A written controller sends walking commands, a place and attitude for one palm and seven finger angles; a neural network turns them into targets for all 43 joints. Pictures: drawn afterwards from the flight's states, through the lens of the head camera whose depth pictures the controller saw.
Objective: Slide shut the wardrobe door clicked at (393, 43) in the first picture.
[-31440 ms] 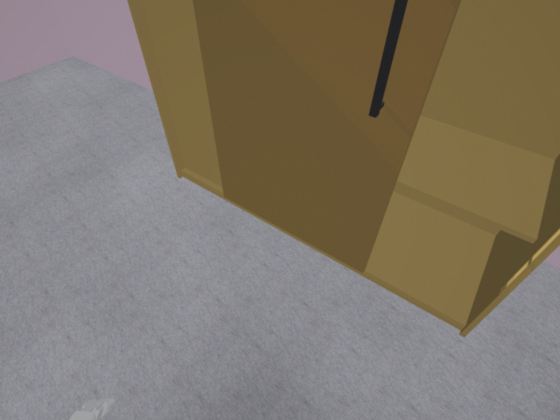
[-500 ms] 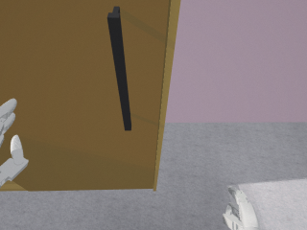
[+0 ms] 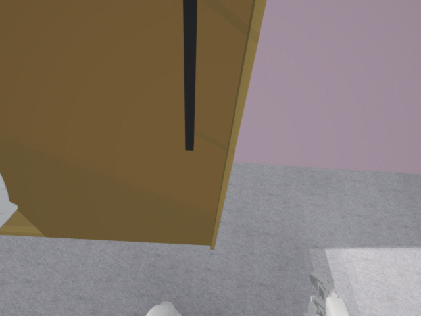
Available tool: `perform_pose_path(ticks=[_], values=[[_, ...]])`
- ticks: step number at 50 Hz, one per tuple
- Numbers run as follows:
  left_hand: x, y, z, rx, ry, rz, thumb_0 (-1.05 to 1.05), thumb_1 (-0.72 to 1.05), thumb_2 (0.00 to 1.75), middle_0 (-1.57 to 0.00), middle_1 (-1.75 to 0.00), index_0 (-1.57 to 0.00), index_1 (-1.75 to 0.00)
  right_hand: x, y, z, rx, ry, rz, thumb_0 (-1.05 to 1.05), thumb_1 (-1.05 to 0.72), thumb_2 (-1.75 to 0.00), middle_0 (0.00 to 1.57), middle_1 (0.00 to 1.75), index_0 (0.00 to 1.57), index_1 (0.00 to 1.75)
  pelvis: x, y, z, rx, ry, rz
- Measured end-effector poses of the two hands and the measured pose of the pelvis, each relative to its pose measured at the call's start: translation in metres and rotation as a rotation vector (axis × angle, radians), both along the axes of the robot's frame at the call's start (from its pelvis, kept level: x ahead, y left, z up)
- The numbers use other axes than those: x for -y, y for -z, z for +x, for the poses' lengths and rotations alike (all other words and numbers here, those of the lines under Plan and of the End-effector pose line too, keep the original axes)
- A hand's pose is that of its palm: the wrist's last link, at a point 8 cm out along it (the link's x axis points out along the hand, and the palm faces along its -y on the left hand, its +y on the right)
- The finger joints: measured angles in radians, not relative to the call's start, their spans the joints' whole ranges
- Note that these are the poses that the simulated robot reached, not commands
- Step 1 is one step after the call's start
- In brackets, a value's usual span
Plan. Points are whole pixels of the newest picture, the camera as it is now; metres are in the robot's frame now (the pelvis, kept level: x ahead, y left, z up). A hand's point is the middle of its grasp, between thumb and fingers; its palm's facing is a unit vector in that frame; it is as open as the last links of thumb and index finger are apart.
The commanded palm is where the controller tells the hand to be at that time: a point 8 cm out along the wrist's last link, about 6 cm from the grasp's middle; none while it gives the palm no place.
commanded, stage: step back with the hand held close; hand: left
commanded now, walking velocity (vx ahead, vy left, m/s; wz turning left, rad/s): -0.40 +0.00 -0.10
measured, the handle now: (190, 83) +0.49 +0.08 +0.19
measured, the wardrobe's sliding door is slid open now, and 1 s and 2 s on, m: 0.00 0.00 0.00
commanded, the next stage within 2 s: stop stepping back and stand still in 0.20 s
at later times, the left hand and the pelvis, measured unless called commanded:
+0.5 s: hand out of the picture +0.07 +0.25 +0.20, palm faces +0.36 -0.82 -0.44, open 7.4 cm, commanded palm +0.03 +0.29 +0.20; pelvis -0.13 +0.01 +0.01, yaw -4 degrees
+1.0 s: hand out of the picture +0.02 +0.26 +0.20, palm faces +0.43 -0.79 -0.44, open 7.4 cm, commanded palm -0.03 +0.30 +0.20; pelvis -0.18 +0.01 +0.01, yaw -2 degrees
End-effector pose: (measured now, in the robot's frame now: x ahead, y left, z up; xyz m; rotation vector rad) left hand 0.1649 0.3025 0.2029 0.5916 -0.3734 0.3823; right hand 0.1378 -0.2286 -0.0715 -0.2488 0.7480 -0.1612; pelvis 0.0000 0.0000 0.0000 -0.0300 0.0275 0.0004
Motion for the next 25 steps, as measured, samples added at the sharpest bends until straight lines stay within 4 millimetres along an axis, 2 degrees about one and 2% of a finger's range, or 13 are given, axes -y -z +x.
perform_pose_path(ticks=[4,7,13,19,23,25], values=[[0.002,0.000,-0.017,-0.031,0.026,-0.026,0.02,0.89,0.90,-0.21,-0.30,-0.21,-0.30,-0.002,0.001,-0.002,-0.039,-0.022,-0.024,0.01,-0.90,-0.90,0.20,0.30,0.20,0.30,-0.011,-0.005,-0.011,0.009,0.015,0.000],[-0.006,-0.001,-0.022,-0.020,0.052,-0.020,0.01,0.89,0.90,-0.21,-0.30,-0.21,-0.30,-0.009,-0.005,-0.001,-0.011,-0.013,-0.041,0.01,-0.90,-0.90,0.20,0.30,0.20,0.30,-0.019,-0.004,-0.019,0.008,0.021,0.006],[-0.020,0.001,-0.036,-0.019,0.047,-0.063,0.01,0.89,0.90,-0.21,-0.30,-0.21,-0.30,-0.030,-0.029,-0.009,0.114,-0.037,-0.014,0.01,-0.90,-0.90,0.20,0.30,0.20,0.30,-0.023,-0.012,-0.058,0.029,0.053,-0.008],[0.001,-0.008,-0.076,-0.007,0.099,-0.092,0.02,0.89,0.90,-0.21,-0.30,-0.21,-0.30,-0.032,-0.039,-0.051,0.164,-0.036,0.032,0.01,-0.90,-0.90,0.20,0.30,0.21,0.30,-0.017,-0.015,-0.095,0.026,0.073,-0.028],[0.013,-0.009,-0.113,-0.035,0.094,-0.040,0.02,0.89,0.90,-0.21,-0.30,-0.21,-0.30,-0.019,-0.028,-0.090,0.135,-0.027,0.043,0.01,-0.90,-0.90,0.21,0.30,0.21,0.30,-0.006,-0.009,-0.123,0.008,0.071,0.023],[0.015,-0.011,-0.129,-0.056,0.082,-0.055,0.02,0.89,0.90,-0.21,-0.30,-0.21,-0.30,-0.008,-0.021,-0.113,0.072,-0.015,0.025,0.01,-0.90,-0.90,0.21,0.30,0.21,0.30,-0.006,-0.012,-0.135,0.019,0.079,0.023]])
